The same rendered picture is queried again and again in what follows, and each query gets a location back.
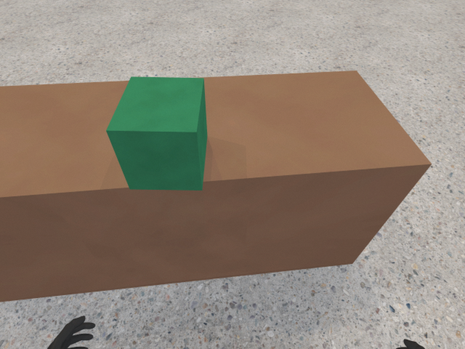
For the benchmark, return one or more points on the robot left hand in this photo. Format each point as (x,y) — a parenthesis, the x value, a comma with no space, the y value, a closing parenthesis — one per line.
(66,338)

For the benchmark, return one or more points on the pedestal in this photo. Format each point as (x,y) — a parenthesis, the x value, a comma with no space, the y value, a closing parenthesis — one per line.
(301,171)

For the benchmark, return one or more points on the carton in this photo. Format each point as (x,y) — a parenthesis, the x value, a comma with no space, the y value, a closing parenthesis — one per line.
(159,133)

